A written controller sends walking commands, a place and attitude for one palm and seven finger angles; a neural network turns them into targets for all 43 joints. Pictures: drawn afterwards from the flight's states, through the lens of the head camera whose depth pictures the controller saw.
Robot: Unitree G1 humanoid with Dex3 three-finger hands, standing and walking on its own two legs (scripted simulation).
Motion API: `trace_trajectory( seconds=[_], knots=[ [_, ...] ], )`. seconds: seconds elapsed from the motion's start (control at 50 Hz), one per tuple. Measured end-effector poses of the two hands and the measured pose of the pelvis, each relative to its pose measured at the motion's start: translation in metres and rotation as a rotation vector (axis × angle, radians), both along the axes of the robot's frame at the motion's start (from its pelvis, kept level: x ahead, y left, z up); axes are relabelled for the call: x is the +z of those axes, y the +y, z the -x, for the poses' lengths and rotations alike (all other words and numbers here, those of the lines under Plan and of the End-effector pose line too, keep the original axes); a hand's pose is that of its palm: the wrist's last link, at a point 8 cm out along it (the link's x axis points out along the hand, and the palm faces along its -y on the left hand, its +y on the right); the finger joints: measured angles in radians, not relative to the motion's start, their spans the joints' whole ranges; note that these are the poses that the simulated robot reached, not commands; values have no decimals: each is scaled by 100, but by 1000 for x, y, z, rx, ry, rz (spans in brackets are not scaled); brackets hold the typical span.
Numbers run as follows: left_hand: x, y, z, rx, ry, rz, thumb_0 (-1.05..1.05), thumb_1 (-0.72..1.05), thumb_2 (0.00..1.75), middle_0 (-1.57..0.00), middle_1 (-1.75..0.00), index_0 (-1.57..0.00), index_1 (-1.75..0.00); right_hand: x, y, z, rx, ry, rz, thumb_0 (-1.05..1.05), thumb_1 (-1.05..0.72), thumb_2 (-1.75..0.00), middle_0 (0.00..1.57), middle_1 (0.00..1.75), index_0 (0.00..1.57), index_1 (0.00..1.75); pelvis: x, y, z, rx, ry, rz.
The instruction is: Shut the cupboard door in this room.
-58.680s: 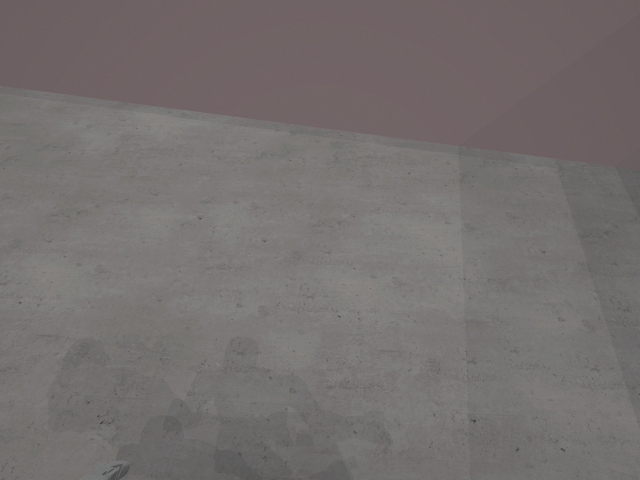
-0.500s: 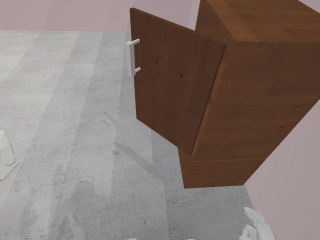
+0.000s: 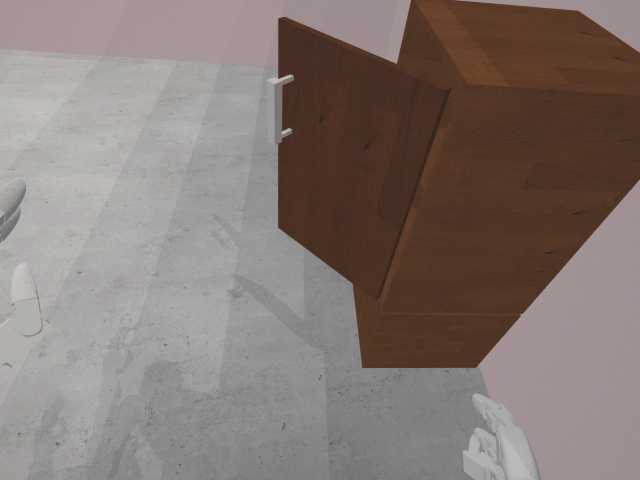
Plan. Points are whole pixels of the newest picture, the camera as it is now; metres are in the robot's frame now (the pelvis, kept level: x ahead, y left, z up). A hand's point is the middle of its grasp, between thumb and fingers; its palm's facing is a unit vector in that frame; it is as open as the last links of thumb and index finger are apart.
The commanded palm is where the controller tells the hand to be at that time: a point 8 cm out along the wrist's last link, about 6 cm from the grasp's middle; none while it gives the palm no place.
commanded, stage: step back with the hand held close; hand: left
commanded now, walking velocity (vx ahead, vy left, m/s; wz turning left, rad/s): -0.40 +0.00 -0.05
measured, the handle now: (281, 109) +0.84 +0.12 +0.04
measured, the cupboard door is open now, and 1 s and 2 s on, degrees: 46 46 46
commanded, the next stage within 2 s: stop stepping back and stand still in 0.02 s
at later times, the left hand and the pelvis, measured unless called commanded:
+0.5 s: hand out of the picture +0.12 +0.26 +0.17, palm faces +0.36 -0.83 -0.42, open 7.4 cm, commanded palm +0.07 +0.31 +0.19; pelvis -0.09 +0.01 +0.00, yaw -2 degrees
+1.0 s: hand out of the picture +0.11 +0.32 +0.17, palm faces +0.41 -0.80 -0.44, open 7.4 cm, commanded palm +0.07 +0.35 +0.19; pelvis -0.09 +0.06 +0.00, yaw -3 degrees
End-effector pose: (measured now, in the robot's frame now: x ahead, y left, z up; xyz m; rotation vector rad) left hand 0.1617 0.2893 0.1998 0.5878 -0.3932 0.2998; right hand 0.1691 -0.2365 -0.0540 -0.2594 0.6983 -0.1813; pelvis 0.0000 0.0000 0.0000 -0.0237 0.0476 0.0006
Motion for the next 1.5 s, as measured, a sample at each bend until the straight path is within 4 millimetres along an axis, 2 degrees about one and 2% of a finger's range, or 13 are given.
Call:
trace_trajectory(
  seconds=[0.18,0.28,0.4,0.56,0.7,0.86,0.98,1.08,1.18,1.32,1.38,1.44,1.5],
  knots=[
    [-11,44,45,121,64,40,2,89,90,-22,-30,-22,-30,-4,10,57,-22,52,31,1,-90,-90,20,30,20,30,4,16,39,15,10,42],
    [-19,32,66,119,73,98,2,89,90,-21,-30,-21,-30,-7,20,84,9,45,5,1,-90,-90,20,30,20,30,4,13,57,-27,37,26],
    [-23,13,68,47,81,135,2,89,90,-21,-30,-21,-30,-15,18,114,-10,47,-25,1,-90,-90,20,30,20,30,2,9,89,-37,-2,30],
    [-16,31,88,42,25,99,2,88,90,-22,-30,-22,-30,-18,5,147,-103,53,22,1,-90,-90,20,30,20,30,-5,24,82,-38,-61,36],
    [-25,65,70,108,-9,175,2,89,90,-21,-30,-21,-30,-20,24,150,-122,64,36,2,-90,-90,20,30,20,30,-6,46,84,-46,-83,15],
    [-3,43,81,-9,83,83,2,89,90,-21,-30,-21,-30,-4,63,142,-50,-1,-58,1,-90,-90,20,30,20,30,9,50,96,-56,-62,15],
    [-5,64,95,62,88,68,2,88,90,-22,-30,-22,-30,-18,64,137,-46,34,-50,1,-90,-90,20,30,20,30,3,59,92,-63,-74,32],
    [-25,84,85,131,37,184,2,89,90,-21,-30,-21,-30,-23,62,136,-57,57,1,1,-90,-90,20,30,20,30,-4,70,86,-55,-100,33],
    [-20,80,72,99,63,211,2,89,90,-21,-30,-21,-30,-7,71,133,-51,27,-13,2,-90,-90,20,30,20,30,7,73,90,-54,-87,20],
    [-1,71,83,21,107,51,2,89,90,-21,-30,-21,-30,-4,76,128,-44,-11,-46,1,-90,-90,20,30,20,30,7,74,96,-60,-56,22],
    [-49,82,71,31,269,72,1,89,90,-21,-30,-21,-30,-26,71,127,9,28,-59,1,-90,-90,20,30,20,30,-2,81,98,-40,-60,53],
    [-145,90,65,97,613,208,1,90,90,-20,-30,-20,-30,-50,61,137,13,130,-36,1,-90,-90,20,30,20,30,-14,87,102,-36,-75,51],
    [-242,75,93,145,995,328,1,90,90,-20,-30,-20,-30,-59,50,160,-19,195,-16,1,-90,-90,20,30,20,30,-19,85,111,-52,-82,1]
  ],
)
